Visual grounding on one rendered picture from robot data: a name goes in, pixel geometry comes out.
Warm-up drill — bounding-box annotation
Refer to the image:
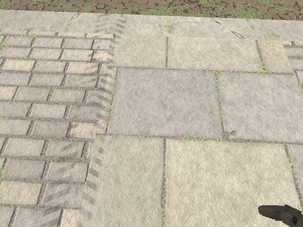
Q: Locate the right robot hand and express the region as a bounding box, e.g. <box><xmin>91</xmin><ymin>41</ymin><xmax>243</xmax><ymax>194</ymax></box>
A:
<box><xmin>258</xmin><ymin>204</ymin><xmax>303</xmax><ymax>227</ymax></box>

